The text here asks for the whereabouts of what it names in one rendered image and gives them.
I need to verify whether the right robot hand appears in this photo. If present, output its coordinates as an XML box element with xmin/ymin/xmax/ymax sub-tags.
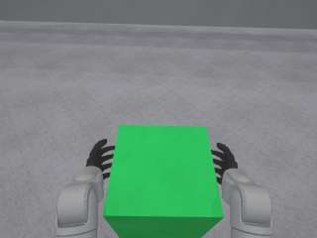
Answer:
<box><xmin>211</xmin><ymin>143</ymin><xmax>238</xmax><ymax>184</ymax></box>

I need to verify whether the carton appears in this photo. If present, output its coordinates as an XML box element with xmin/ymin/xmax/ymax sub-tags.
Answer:
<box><xmin>102</xmin><ymin>125</ymin><xmax>224</xmax><ymax>238</ymax></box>

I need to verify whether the robot right forearm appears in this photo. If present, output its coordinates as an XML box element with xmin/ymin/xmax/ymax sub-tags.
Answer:
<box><xmin>221</xmin><ymin>168</ymin><xmax>273</xmax><ymax>238</ymax></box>

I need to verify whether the robot left forearm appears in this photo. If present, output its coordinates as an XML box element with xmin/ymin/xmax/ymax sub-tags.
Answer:
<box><xmin>54</xmin><ymin>166</ymin><xmax>104</xmax><ymax>238</ymax></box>

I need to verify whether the left robot hand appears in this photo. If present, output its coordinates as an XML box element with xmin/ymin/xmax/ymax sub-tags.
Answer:
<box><xmin>86</xmin><ymin>139</ymin><xmax>116</xmax><ymax>179</ymax></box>

